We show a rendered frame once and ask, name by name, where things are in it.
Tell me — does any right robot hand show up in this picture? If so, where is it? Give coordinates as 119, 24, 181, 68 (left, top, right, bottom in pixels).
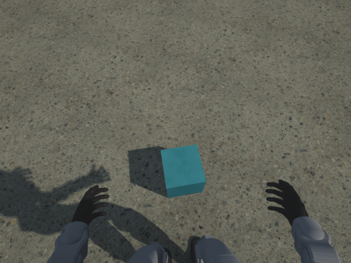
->
265, 180, 309, 226

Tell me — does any robot right forearm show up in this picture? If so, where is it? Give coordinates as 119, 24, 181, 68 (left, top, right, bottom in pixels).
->
292, 216, 343, 263

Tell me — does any carton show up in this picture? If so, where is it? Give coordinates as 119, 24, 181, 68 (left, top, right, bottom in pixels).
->
161, 144, 206, 198

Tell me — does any right robot thigh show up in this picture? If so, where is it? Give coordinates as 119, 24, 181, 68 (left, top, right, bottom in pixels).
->
195, 238, 240, 263

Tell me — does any robot left forearm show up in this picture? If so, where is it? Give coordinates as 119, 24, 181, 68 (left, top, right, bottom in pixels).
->
47, 221, 89, 263

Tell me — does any left robot thigh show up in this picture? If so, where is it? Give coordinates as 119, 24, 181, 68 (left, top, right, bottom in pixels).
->
127, 245, 168, 263

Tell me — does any left robot hand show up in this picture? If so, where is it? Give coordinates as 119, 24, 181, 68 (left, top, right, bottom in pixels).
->
71, 185, 109, 226

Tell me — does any robot thigh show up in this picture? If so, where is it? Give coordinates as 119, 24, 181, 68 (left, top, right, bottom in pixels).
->
195, 238, 240, 263
127, 245, 168, 263

